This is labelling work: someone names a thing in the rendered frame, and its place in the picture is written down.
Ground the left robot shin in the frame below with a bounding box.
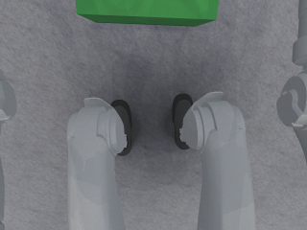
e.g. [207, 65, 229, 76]
[66, 98, 128, 153]

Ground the right robot shin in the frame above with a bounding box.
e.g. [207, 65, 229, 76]
[179, 91, 246, 149]

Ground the carton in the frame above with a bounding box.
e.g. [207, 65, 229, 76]
[75, 0, 220, 27]

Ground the right robot forearm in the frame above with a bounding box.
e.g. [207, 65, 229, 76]
[292, 0, 307, 71]

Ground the robot shin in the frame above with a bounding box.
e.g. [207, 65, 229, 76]
[179, 91, 246, 149]
[66, 98, 128, 153]

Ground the right robot upper arm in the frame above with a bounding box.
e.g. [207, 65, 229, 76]
[276, 70, 307, 165]

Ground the left robot upper arm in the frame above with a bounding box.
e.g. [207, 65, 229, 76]
[0, 69, 17, 230]

